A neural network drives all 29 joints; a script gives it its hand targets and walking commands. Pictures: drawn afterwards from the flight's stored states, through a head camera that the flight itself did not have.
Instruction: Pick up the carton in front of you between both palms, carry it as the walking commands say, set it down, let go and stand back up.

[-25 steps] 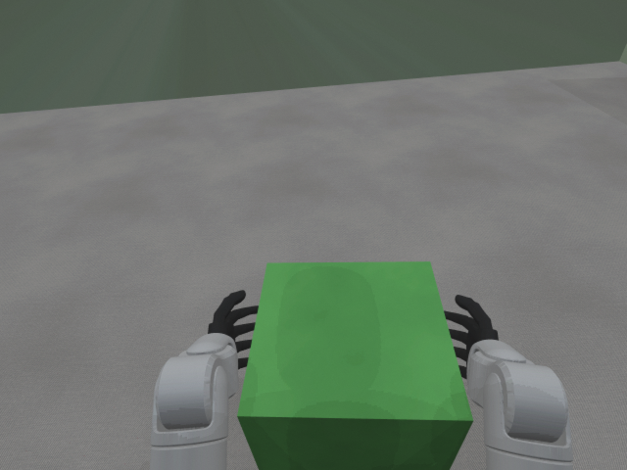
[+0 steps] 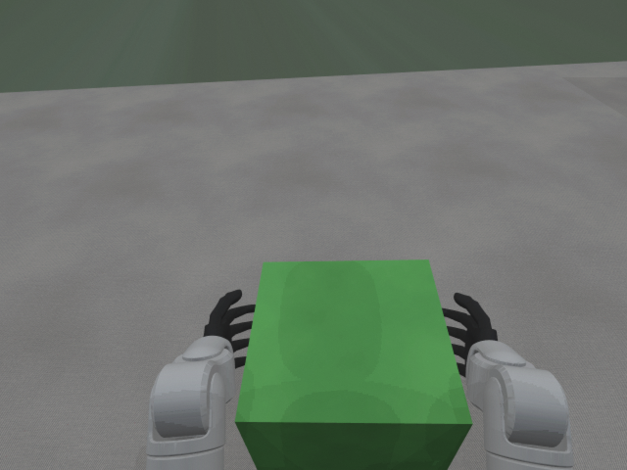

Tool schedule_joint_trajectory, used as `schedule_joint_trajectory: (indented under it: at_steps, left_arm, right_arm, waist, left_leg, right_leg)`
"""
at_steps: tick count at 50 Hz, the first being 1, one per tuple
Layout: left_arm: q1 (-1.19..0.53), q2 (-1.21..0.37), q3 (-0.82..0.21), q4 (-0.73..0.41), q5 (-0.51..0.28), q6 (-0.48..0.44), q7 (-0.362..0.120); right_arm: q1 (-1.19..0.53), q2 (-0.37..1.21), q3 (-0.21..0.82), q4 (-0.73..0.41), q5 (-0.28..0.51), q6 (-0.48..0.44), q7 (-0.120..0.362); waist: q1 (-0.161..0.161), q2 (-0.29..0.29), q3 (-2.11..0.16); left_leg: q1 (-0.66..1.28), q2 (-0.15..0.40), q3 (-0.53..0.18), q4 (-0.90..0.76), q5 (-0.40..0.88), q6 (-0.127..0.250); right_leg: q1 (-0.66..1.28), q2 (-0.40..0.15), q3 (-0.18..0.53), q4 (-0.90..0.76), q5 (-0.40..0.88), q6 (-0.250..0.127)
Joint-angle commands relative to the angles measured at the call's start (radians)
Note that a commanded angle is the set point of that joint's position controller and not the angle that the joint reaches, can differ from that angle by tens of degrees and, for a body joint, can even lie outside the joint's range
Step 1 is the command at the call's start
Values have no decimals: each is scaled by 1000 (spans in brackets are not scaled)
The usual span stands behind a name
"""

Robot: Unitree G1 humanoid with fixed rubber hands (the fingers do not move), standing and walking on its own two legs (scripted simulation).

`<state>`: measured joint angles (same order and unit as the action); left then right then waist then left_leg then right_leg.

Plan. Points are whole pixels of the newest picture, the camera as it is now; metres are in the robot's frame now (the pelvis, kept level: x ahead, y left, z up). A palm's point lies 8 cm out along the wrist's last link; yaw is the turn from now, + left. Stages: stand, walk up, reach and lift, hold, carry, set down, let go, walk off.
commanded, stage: carry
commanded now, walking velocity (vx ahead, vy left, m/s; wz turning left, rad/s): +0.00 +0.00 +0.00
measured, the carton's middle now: (347, 383) +0.26 +0.00 +0.01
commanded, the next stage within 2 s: hold in 1.52 s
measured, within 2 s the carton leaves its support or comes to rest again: neither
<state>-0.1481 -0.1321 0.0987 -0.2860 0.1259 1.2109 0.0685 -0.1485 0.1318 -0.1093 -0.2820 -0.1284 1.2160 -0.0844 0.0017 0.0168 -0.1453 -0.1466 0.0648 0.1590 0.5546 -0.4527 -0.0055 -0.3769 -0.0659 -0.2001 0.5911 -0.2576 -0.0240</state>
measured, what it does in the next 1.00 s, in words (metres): shifts its weight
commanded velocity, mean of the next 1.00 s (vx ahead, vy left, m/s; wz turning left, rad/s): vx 0.00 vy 0.00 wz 0.00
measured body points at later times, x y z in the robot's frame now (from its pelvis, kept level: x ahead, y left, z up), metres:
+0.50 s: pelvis -0.05 +0.00 +0.00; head -0.08 +0.00 +0.45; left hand +0.24 +0.15 +0.05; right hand +0.24 -0.15 +0.05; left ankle -0.10 +0.10 -0.73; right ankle +0.03 -0.11 -0.73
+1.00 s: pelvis -0.05 +0.01 +0.00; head -0.08 +0.01 +0.45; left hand +0.25 +0.16 +0.04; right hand +0.25 -0.14 +0.04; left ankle -0.10 +0.10 -0.73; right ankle +0.03 -0.11 -0.73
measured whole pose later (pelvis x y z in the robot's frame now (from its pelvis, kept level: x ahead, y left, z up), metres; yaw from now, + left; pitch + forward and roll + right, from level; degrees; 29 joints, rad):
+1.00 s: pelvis -0.05 +0.01 +0.00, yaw +0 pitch +2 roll +0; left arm -0.23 -0.14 0.19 0.18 0.24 0.73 0.01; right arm -0.23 0.14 -0.18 0.19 -0.25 0.74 -0.03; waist 0.00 0.01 -0.10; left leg -0.21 0.04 0.17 0.56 -0.38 0.02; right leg -0.40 -0.09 -0.18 0.52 -0.13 -0.02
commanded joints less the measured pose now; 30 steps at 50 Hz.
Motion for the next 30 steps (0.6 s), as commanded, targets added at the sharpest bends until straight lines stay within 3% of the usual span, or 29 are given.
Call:
schedule_joint_trajectory:
  at_steps: [1, 12, 22, 30]
  left_arm:
    - [-439, -905, -704, -9, -385, -13, -241]
    - [-450, -878, -660, 95, -309, -151, -248]
    - [-454, -834, -533, 258, -192, -324, -251]
    - [-529, -861, -389, 455, -88, -507, -263]
  right_arm:
    - [-470, 890, 711, -36, 403, -15, 268]
    - [-488, 872, 674, 78, 325, -156, 269]
    - [-481, 826, 550, 234, 200, -335, 269]
    - [-569, 853, 418, 431, 105, -516, 280]
  waist:
    - [-4, -10, -185]
    - [0, -13, -133]
    - [-2, -13, -126]
    - [-2, -19, -148]
  left_leg:
    - [-34, 103, -68, -68, 479, 9]
    - [-94, 102, -86, -139, 242, 26]
    - [-127, 100, -97, -155, 165, 32]
    - [-132, 92, -101, -153, 156, 38]
  right_leg:
    - [193, -107, 111, -39, 470, -19]
    - [179, -105, 130, -113, 268, -11]
    - [165, -104, 138, -139, 204, -7]
    - [176, -102, 140, -142, 200, -7]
